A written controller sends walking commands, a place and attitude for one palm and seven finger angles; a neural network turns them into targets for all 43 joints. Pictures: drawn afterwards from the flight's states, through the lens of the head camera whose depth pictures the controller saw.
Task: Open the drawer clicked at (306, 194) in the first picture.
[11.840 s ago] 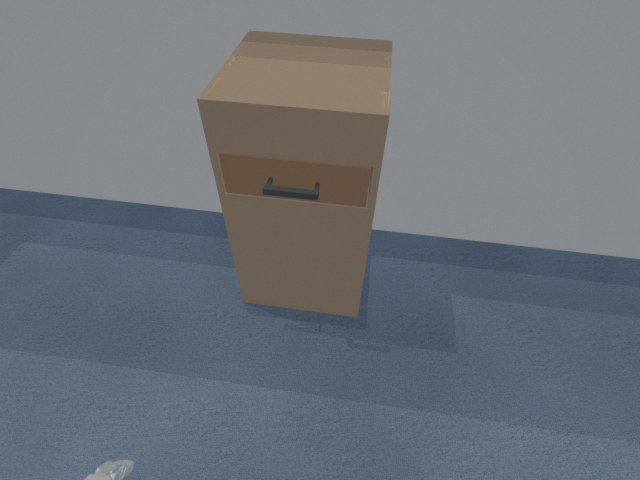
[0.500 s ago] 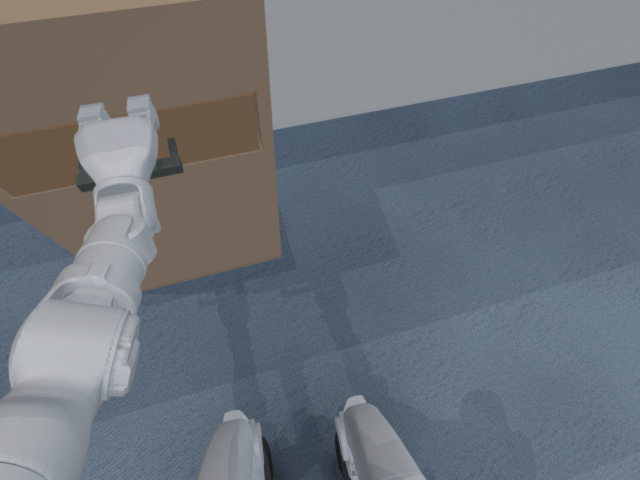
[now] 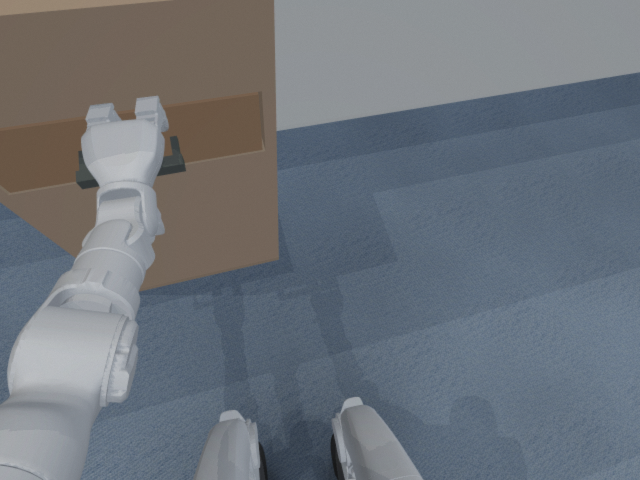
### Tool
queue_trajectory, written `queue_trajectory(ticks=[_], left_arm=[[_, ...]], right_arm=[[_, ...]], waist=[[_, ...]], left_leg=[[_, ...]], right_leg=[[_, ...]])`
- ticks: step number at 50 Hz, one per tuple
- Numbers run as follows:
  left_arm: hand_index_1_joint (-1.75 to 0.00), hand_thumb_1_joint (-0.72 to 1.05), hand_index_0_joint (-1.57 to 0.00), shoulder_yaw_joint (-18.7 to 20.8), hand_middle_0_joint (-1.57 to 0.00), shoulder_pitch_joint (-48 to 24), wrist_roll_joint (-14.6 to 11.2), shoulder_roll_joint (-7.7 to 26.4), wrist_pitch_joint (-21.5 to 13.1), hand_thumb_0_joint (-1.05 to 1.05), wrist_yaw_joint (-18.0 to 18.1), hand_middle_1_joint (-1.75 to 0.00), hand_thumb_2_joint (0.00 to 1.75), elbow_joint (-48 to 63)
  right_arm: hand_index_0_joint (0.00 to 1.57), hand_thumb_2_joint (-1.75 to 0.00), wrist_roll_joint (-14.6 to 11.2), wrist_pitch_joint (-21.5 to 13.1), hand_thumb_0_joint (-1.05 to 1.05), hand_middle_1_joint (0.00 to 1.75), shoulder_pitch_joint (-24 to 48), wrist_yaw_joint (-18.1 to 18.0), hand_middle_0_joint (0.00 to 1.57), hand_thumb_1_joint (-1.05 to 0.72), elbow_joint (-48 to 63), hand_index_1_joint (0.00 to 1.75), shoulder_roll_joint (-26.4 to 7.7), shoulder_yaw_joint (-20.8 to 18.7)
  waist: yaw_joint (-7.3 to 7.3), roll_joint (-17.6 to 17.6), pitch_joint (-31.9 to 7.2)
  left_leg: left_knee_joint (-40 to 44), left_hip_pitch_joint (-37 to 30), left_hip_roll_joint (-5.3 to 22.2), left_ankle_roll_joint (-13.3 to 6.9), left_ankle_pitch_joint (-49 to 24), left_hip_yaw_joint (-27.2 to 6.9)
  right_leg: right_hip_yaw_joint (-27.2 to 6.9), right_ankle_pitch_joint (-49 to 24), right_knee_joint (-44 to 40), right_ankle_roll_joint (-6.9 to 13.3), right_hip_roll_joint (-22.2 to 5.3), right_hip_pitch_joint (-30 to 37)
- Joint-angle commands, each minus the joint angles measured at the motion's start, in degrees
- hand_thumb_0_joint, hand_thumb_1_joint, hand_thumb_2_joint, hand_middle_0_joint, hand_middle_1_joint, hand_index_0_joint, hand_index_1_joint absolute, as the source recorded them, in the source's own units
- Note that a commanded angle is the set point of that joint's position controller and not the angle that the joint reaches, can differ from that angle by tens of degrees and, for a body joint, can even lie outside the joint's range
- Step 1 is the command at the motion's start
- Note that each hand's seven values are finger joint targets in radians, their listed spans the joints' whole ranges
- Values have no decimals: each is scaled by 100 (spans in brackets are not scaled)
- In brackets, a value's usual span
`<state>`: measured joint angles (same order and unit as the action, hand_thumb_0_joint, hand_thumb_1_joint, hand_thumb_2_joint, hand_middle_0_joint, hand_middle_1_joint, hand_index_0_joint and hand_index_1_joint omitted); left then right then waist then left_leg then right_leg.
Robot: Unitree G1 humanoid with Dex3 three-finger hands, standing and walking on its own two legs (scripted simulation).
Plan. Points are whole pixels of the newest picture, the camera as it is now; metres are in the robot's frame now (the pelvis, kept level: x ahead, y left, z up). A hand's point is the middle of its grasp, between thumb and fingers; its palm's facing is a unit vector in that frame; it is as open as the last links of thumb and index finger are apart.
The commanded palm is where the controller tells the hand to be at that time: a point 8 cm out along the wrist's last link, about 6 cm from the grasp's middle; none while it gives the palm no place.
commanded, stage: lower the fingers behind the handle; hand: left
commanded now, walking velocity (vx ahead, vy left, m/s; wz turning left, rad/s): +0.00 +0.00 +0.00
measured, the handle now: (131, 160) +0.57 +0.21 -0.06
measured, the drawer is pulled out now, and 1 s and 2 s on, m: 0.00 0.00 0.00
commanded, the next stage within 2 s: close the thumb around the handle in 1.52 s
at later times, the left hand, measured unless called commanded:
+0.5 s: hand (136, 191) +0.51 +0.19 -0.05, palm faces +0.00 -0.02 -1.00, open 13.8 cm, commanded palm +0.50 +0.18 +0.00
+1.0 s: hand (138, 199) +0.52 +0.20 -0.08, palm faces -0.05 -0.02 -1.00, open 13.8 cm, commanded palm +0.51 +0.18 -0.03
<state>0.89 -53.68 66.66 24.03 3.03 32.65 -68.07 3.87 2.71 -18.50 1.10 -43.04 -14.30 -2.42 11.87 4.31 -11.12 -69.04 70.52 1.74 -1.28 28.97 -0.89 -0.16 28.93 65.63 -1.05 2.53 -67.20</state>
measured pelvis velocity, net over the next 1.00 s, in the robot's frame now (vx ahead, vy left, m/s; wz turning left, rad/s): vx -0.02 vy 0.00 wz -0.01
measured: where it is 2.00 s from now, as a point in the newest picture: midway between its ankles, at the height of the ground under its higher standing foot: outside the picture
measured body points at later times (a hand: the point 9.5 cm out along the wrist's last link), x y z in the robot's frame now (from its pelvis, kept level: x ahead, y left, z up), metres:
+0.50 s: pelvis -0.01 +0.00 -0.02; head +0.16 +0.01 +0.40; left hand +0.51 +0.19 +0.00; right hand -0.02 -0.28 -0.14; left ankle +0.02 +0.10 -0.63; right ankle +0.01 -0.14 -0.63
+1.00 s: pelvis -0.02 +0.00 -0.04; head +0.16 +0.01 +0.37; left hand +0.51 +0.20 -0.02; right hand -0.02 -0.27 -0.16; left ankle +0.02 +0.10 -0.63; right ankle +0.01 -0.14 -0.63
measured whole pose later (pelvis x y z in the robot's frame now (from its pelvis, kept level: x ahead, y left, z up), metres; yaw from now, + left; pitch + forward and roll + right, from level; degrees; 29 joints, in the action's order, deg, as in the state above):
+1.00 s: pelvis -0.02 +0.00 -0.04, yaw -1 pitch +34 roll -4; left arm -0.2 -56.5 65.3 28.9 2.4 27.1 -69.9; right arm 3.8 -0.1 -18.2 1.1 -42.8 -13.4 -1.1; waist 11.8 4.3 -12.3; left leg -79.9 82.7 2.0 -1.0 31.6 -2.0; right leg 1.0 31.8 76.6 -0.7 2.9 -79.2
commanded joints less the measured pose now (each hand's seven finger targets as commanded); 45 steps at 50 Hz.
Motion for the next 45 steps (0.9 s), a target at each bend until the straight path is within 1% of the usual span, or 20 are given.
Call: queue_trajectory(ticks=[1,3,5,8,10,13,16,18,20,21,26,29,31,33,35,38,39,43,44,45], left_arm=[[-120,-50,-30,298,-30,-2704,-125,1766,800,0,364,-120,30,835],[-120,-50,-30,17,-30,-2884,-279,1462,906,0,128,-120,30,691],[-120,-50,-30,-41,-30,-2877,-369,1515,905,0,-101,-120,30,562],[-120,-50,-30,-500,-30,-2978,-439,1007,600,0,-504,-120,30,462],[-120,-50,-30,-621,-30,-2882,-403,879,299,0,-681,-120,30,416],[-120,-50,-30,-339,-30,-2572,-322,1183,-127,0,-798,-120,30,452],[-120,-50,-30,-157,-30,-2276,-138,1245,-371,0,-613,-120,30,583],[-120,-50,-30,149,-30,-2058,-73,1477,-364,0,-368,-120,30,656],[-120,-50,-30,230,-30,-2113,-21,1496,-259,0,-75,-120,30,847],[-120,-50,-30,140,-30,-2144,-14,1344,-153,0,54,-120,30,829],[-120,-50,-30,98,-30,-2909,-126,1531,341,0,283,-120,30,832],[-120,-50,-30,100,-30,-3396,-180,1721,282,0,134,-120,30,1158],[-120,-50,-30,41,-30,-3302,-200,1700,190,0,-7,-120,30,1198],[-120,-50,-30,-129,-30,-3121,-198,1461,200,0,-131,-120,30,850],[-120,-50,-30,-98,-30,-2784,-157,1506,237,0,-204,-120,30,447],[-120,-50,-30,-50,-30,-2419,-173,1518,273,0,-339,-120,30,175],[-120,-50,-30,-150,-30,-2516,-161,1404,242,0,-363,-120,30,277],[-120,-50,-30,-204,-30,-2371,-159,1288,204,0,-453,-120,30,119],[-120,-50,-30,-114,-30,-2404,-151,1445,148,0,-465,-120,30,247],[-120,-50,-30,-197,-30,-2562,-156,1354,78,0,-474,-120,30,450]], right_arm=[[20,-90,-35,-25,0,30,-990,16,20,-90,169,30,-988,-268],[20,-90,-76,-53,0,30,-1036,-3,20,-90,141,30,-990,-281],[20,-90,-109,-66,0,30,-1101,-51,20,-90,96,30,-1031,-262],[20,-90,-116,-167,0,30,-1139,-120,20,-90,63,30,-984,-259],[20,-90,-103,-226,0,30,-1157,-167,20,-90,41,30,-963,-255],[20,-90,-62,-250,0,30,-1154,-179,20,-90,49,30,-956,-233],[20,-90,-17,-246,0,30,-1142,-149,20,-90,131,30,-922,-235],[20,-90,13,-220,0,30,-1108,-89,20,-90,141,30,-927,-254],[20,-90,30,-198,0,30,-1108,-55,20,-90,175,30,-926,-274],[20,-90,34,-191,0,30,-1097,-19,20,-90,179,30,-923,-295],[20,-90,-15,-225,0,30,-1070,32,20,-90,91,30,-989,-297],[20,-90,-15,-299,0,30,-1104,-25,20,-90,36,30,-1013,-309],[20,-90,-24,-337,0,30,-1091,-50,20,-90,-3,30,-993,-298],[20,-90,-23,-355,0,30,-1094,-51,20,-90,-60,30,-978,-277],[20,-90,-15,-344,0,30,-1100,-58,20,-90,-68,30,-994,-219],[20,-90,-13,-305,0,30,-1057,-29,20,-90,22,30,-993,-162],[20,-90,-13,-305,0,30,-1072,-32,20,-90,61,30,-976,-173],[20,-90,-24,-286,0,30,-1076,-22,20,-90,107,30,-973,-175],[20,-90,-28,-282,0,30,-1051,-40,20,-90,147,30,-987,-166],[20,-90,-25,-304,0,30,-1052,-49,20,-90,174,30,-965,-179]], waist=[[-29,506,-3384],[139,363,-3355],[194,197,-3285],[417,108,-2902],[457,81,-2601],[272,264,-2474],[76,548,-2546],[-92,612,-2773],[-106,650,-2946],[-66,574,-3033],[158,496,-3235],[285,557,-3762],[255,737,-3862],[325,781,-3523],[278,613,-3025],[159,586,-2894],[233,550,-2883],[286,277,-2535],[234,325,-2591],[268,393,-2719]], left_leg=[[722,-2795,-112,-31,-2774,-35],[782,-2893,-102,-53,-2640,-65],[826,-2826,-103,-84,-2448,-70],[783,-2738,-91,-125,-2071,-125],[677,-2496,-83,-146,-1850,-118],[559,-2307,-86,-127,-1910,-127],[393,-2205,-71,-88,-2162,-156],[274,-2193,-68,-58,-2419,-145],[196,-2203,-40,-34,-2610,-146],[161,-2181,-56,-43,-2599,-122],[156,-2028,-83,-79,-2071,-105],[88,-2252,-74,-106,-2024,-161],[55,-2369,-85,-98,-2059,-185],[33,-2331,-74,-93,-2029,-211],[-17,-1970,-59,-105,-1927,-182],[-65,-1707,-72,-97,-1991,-143],[-126,-1650,-64,-115,-1989,-121],[-195,-1348,-54,-128,-1794,-136],[-221,-1257,-51,-124,-1697,-129],[-259,-1275,-49,-136,-1670,-131]], right_leg=[[307,-2378,-780,236,79,1607],[303,-2281,-886,211,78,1609],[280,-2198,-960,185,73,1654],[269,-1834,-1015,186,86,1258],[269,-1624,-945,195,85,977],[265,-1611,-737,257,86,819],[304,-1628,-469,313,92,491],[301,-1784,-315,333,106,514],[306,-1945,-226,315,107,530],[305,-1988,-233,306,112,598],[274,-1758,-341,246,99,751],[256,-1735,-312,223,87,801],[266,-1732,-279,239,91,741],[310,-1595,-250,255,101,439],[333,-1518,-206,262,115,293],[328,-1638,-83,289,121,347],[326,-1666,-70,272,118,285],[332,-1518,-2,271,130,126],[324,-1430,43,266,121,105],[308,-1420,70,269,129,89]])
